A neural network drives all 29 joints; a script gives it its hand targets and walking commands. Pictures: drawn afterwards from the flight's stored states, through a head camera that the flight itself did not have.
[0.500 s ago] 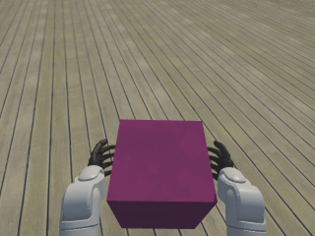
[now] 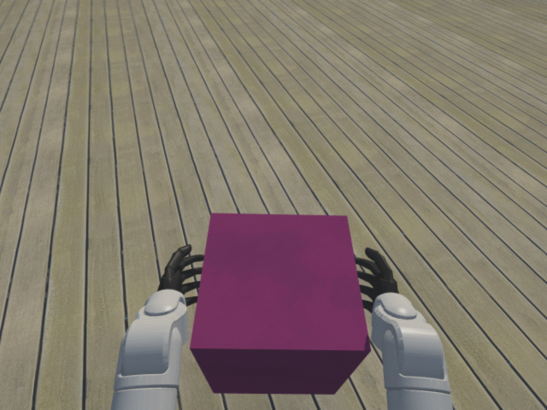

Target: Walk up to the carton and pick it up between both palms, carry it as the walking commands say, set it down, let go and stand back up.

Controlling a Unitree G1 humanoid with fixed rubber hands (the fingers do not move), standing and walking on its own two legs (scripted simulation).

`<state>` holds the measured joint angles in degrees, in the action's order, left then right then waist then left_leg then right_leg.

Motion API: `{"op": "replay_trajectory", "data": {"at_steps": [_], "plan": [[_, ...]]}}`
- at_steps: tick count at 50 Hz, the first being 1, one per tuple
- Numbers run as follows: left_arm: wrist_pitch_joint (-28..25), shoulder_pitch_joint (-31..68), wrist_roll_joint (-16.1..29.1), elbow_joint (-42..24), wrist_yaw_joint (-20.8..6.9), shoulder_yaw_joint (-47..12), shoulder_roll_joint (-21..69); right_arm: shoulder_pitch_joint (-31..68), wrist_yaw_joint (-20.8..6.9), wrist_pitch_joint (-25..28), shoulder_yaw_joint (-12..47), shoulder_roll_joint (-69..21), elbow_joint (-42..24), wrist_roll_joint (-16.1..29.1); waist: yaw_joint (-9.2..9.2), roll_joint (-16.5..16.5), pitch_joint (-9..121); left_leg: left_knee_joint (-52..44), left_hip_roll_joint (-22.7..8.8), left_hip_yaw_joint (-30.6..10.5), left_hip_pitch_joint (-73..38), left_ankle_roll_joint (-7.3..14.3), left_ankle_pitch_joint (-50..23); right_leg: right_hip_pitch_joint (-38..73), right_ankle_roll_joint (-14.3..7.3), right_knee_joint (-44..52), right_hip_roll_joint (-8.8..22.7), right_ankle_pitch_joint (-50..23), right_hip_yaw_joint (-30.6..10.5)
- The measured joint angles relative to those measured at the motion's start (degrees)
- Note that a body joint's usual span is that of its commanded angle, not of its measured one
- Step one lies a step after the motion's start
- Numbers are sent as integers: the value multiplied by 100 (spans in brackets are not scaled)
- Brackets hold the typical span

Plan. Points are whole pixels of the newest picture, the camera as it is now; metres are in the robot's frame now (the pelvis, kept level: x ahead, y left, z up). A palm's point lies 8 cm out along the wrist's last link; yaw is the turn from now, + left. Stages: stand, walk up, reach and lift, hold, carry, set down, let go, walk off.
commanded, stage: carry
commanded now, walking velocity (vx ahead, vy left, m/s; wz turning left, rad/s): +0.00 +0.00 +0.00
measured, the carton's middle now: (276, 309) +0.29 +0.00 -0.03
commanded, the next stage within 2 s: hold in 1.16 s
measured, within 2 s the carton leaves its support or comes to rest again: neither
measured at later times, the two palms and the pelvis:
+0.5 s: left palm (173, 294) +0.28 +0.15 +0.04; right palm (379, 299) +0.27 -0.15 +0.04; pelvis +0.01 +0.00 +0.00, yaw +0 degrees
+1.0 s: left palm (176, 295) +0.28 +0.15 +0.04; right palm (381, 301) +0.27 -0.15 +0.04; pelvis +0.01 +0.00 +0.00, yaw -1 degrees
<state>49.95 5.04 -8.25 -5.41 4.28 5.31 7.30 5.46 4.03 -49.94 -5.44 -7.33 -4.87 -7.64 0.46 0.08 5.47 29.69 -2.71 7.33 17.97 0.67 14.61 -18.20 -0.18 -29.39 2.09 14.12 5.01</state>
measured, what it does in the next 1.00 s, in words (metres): stands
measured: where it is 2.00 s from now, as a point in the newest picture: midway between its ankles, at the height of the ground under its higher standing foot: outside the picture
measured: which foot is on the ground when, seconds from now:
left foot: down 0.00-1.00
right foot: down 0.00-1.00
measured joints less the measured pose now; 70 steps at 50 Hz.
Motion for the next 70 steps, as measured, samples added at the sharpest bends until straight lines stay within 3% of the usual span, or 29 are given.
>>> {"op": "replay_trajectory", "data": {"at_steps": [20, 58, 61, 65, 70], "plan": [[-376, 37, -97, 379, -56, 29, 1, 1, -57, 406, -34, 1, 370, -96, -4, 12, 23, 51, 13, 47, -30, 29, 92, 13, 39, -47, 18, 67, -49], [-503, 34, -128, 570, -68, 54, 1, 4, -79, 547, -45, 1, 577, -142, -1, 14, 70, 29, -22, 51, -40, -6, 74, 11, 3, -38, -18, 57, -50], [-699, 139, -200, 799, -86, 55, 7, 70, -137, 711, -109, 8, 725, -259, -67, -32, -506, -287, 54, -142, -625, 29, -142, 612, 9, 320, -109, -89, -174], [-878, -104, -182, 582, -88, -47, -6, -142, -127, 869, 25, 38, 518, -212, -137, -61, -847, -725, 117, -297, -1045, -17, -545, 1030, 2, 807, -142, -389, -243], [-923, -228, -137, 487, -50, -12, -8, -99, -121, 905, 152, 101, 594, -184, -189, -100, -1024, -880, 140, -350, -1349, -14, -349, 1295, -16, 989, -172, -528, -314]]}}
